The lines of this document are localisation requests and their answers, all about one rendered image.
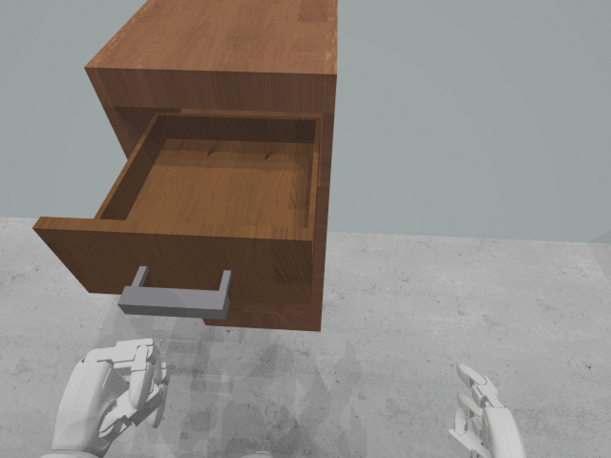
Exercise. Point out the handle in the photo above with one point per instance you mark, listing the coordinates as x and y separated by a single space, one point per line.
173 302

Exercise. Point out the left robot hand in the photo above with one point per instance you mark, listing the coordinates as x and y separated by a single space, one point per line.
128 375

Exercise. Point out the drawer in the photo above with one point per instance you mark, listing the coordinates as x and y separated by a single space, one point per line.
203 193

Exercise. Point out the right robot hand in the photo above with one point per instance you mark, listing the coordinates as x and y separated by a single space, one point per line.
496 434

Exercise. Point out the cabinet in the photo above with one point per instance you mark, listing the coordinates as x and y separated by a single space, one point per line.
229 57

